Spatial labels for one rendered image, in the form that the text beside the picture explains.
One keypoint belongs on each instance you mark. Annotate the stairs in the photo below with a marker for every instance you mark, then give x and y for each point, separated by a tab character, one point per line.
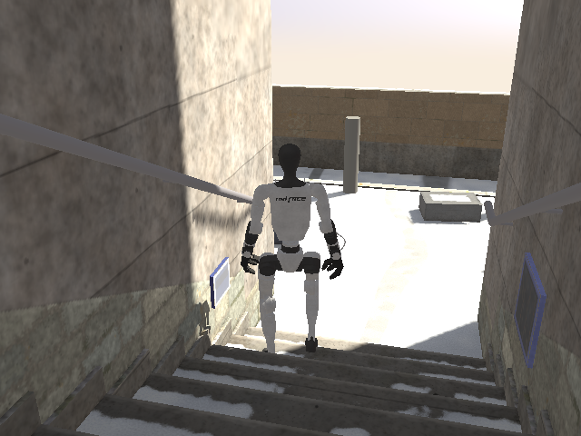
344	388

